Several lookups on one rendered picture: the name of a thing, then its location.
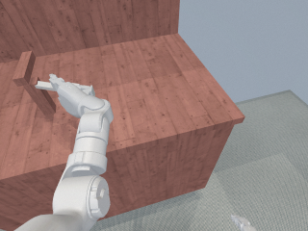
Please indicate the robot left forearm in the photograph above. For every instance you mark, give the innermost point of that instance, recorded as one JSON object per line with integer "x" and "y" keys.
{"x": 89, "y": 153}

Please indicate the counter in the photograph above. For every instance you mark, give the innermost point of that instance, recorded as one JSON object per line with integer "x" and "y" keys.
{"x": 171, "y": 116}

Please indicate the left robot upper arm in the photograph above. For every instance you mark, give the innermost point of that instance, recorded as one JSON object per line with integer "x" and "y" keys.
{"x": 78, "y": 203}

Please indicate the robot left hand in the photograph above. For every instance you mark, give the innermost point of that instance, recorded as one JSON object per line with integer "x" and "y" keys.
{"x": 70, "y": 95}

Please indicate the tap lever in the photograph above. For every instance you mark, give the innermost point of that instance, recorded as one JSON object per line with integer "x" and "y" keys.
{"x": 47, "y": 86}

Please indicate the robot right hand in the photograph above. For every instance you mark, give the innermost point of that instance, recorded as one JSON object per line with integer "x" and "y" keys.
{"x": 242, "y": 223}

